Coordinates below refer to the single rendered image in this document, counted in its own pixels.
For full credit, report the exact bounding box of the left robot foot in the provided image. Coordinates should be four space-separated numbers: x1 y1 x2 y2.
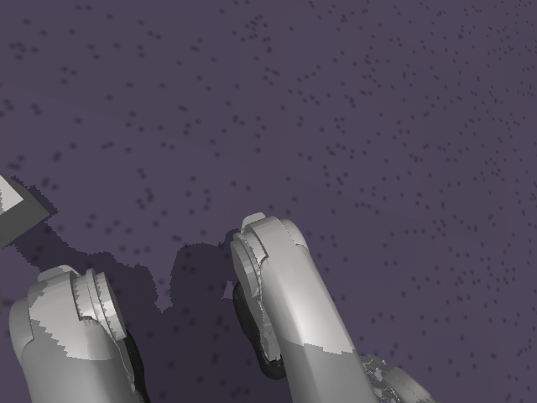
123 329 151 403

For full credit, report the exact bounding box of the right robot foot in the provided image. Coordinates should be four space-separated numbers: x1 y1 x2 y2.
232 281 286 380

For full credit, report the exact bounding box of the carton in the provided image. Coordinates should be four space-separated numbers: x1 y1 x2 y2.
0 172 50 249

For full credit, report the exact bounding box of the right robot hand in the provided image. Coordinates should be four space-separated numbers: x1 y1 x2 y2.
359 354 437 403

